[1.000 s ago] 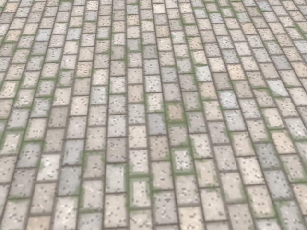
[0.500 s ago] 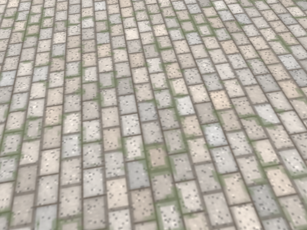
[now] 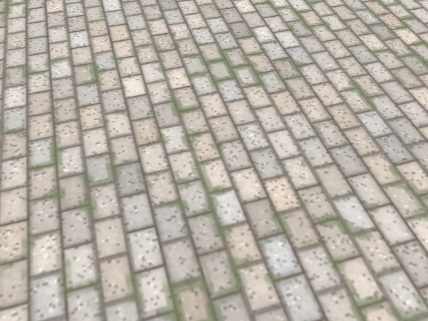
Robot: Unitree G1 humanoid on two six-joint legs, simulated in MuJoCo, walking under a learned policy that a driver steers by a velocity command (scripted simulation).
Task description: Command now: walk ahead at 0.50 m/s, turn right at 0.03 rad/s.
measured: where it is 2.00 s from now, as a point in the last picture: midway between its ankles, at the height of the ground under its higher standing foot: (135, 182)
